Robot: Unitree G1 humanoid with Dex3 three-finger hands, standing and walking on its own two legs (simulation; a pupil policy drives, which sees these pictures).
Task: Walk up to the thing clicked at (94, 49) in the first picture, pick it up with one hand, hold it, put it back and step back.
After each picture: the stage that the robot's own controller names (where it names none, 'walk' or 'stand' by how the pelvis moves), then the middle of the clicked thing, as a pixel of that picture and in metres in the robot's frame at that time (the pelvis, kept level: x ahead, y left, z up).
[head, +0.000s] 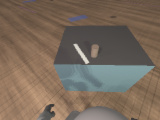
stand; (94, 51) +0.62 +0.00 -0.03
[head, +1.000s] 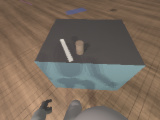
rise first; (79, 47) +0.56 +0.15 +0.01
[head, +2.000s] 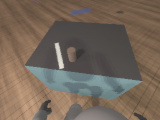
stand; (72, 54) +0.48 +0.20 +0.00
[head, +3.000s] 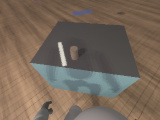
stand; (74, 53) +0.52 +0.18 -0.02
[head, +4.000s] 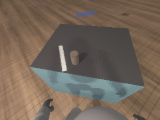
stand; (74, 58) +0.47 +0.18 -0.02
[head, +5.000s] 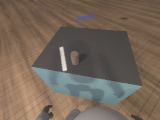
stand; (74, 58) +0.49 +0.18 -0.02
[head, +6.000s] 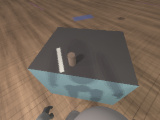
stand; (71, 59) +0.48 +0.20 -0.03
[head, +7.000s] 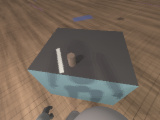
stand; (71, 60) +0.47 +0.21 -0.03
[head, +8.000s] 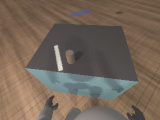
rise first; (70, 57) +0.48 +0.21 -0.02
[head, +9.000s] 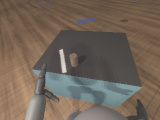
rise first; (74, 60) +0.47 +0.21 -0.02
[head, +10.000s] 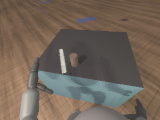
go down; (74, 60) +0.47 +0.20 -0.02
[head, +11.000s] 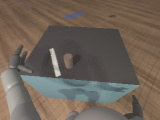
go down; (68, 61) +0.44 +0.19 +0.00
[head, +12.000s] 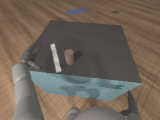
close in; (69, 57) +0.46 +0.19 +0.01
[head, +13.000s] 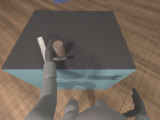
close; (59, 49) +0.48 +0.22 +0.04
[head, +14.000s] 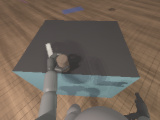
lift; (63, 63) +0.36 +0.20 +0.07
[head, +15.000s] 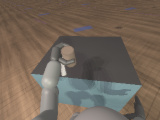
lift; (69, 57) +0.31 +0.16 +0.22
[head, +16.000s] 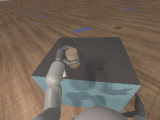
hold; (73, 58) +0.33 +0.13 +0.20
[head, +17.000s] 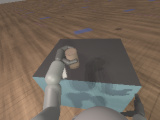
crouch; (72, 58) +0.33 +0.14 +0.20
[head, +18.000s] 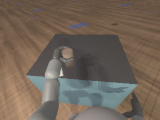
crouch; (68, 58) +0.37 +0.17 +0.15
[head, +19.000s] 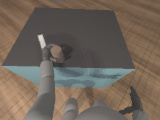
lower; (58, 54) +0.43 +0.22 +0.03
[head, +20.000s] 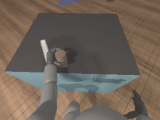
lower; (62, 59) +0.40 +0.20 +0.04
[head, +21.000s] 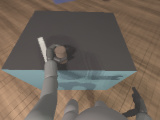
lower; (61, 55) +0.43 +0.20 +0.04
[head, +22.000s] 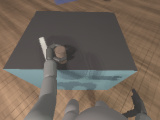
lower; (61, 55) +0.43 +0.20 +0.04
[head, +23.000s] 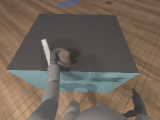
loosen; (65, 59) +0.41 +0.18 +0.04
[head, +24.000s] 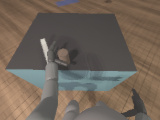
withdraw; (64, 57) +0.42 +0.19 +0.04
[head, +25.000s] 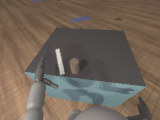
sink last; (74, 66) +0.39 +0.17 +0.02
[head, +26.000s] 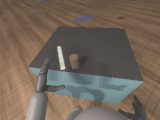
stand; (74, 61) +0.43 +0.18 +0.02
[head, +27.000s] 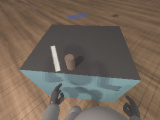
stand; (70, 62) +0.41 +0.18 +0.03
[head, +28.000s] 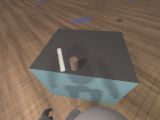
stand; (74, 64) +0.43 +0.18 -0.02
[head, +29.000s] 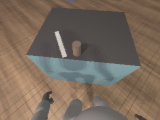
walk; (76, 48) +0.50 +0.14 -0.01
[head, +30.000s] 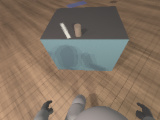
walk; (77, 30) +0.78 +0.20 +0.00
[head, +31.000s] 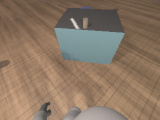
stand; (85, 23) +1.07 +0.16 -0.01
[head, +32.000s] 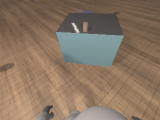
stand; (85, 27) +1.08 +0.16 -0.03
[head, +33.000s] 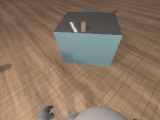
stand; (83, 26) +1.06 +0.17 -0.03
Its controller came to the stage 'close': yes
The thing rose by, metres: 0.22
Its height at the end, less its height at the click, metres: +0.00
